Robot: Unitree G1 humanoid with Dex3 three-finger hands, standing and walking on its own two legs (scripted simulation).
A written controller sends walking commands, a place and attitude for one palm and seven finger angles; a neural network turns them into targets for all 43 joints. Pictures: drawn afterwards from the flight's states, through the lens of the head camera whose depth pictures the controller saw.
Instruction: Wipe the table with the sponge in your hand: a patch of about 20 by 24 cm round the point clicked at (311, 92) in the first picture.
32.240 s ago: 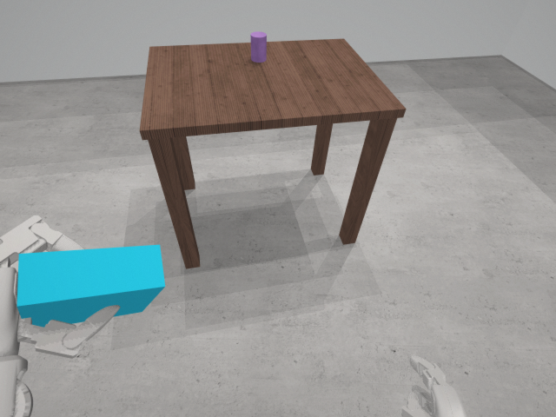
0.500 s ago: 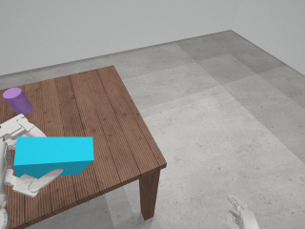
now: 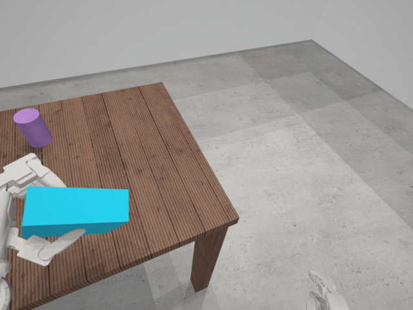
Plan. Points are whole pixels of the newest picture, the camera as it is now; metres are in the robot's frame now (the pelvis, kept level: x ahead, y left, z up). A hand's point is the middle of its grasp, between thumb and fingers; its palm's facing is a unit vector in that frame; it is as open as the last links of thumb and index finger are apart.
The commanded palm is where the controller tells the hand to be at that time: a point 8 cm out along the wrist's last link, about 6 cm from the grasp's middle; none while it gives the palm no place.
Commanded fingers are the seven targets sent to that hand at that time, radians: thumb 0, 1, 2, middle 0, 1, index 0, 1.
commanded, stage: come to a stop and stand still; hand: left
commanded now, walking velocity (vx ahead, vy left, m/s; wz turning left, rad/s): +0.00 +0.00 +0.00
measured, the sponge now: (89, 213) +0.23 +0.21 +0.12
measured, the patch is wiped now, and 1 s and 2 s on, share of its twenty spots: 0.00 0.00 0.00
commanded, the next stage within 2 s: look again from close up in 0.52 s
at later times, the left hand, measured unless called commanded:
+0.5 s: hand (8, 184) +0.23 +0.31 +0.17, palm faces +0.36 -0.84 -0.41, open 9.2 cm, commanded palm +0.17 +0.33 +0.18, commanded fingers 0.00 0.10 1.30 -1.20 -1.60 -1.20 -1.60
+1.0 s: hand (29, 201) +0.22 +0.27 +0.16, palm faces +0.36 -0.85 -0.39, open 9.2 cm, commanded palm +0.16 +0.30 +0.18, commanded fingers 0.00 0.10 1.30 -1.20 -1.60 -1.20 -1.60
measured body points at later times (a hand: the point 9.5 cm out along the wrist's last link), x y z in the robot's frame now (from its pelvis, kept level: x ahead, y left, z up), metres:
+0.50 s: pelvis +0.02 +0.05 +0.00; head +0.04 +0.09 +0.45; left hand +0.21 +0.35 +0.19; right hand +0.20 -0.16 -0.06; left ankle +0.03 +0.11 -0.74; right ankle +0.00 -0.09 -0.74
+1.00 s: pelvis +0.00 +0.02 +0.01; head +0.00 +0.04 +0.46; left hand +0.19 +0.31 +0.18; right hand +0.17 -0.21 -0.07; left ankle +0.03 +0.11 -0.74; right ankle +0.00 -0.09 -0.74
